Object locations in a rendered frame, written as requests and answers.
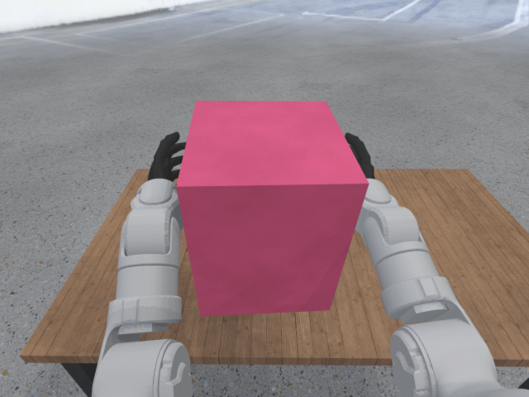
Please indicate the robot left hand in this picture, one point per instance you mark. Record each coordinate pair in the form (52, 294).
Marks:
(163, 163)

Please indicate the robot left forearm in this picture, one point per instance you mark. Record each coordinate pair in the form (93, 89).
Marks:
(147, 282)

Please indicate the carton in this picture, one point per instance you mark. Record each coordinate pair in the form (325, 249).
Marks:
(270, 193)

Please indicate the robot right hand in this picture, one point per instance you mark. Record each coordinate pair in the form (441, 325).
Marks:
(361, 154)

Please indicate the robot left upper arm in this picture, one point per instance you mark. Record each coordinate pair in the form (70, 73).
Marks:
(156, 368)

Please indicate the robot right forearm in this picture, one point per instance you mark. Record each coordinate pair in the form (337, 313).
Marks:
(413, 291)

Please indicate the robot right upper arm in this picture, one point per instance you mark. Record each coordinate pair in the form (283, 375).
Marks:
(445, 358)

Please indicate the table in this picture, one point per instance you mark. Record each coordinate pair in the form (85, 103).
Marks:
(473, 241)

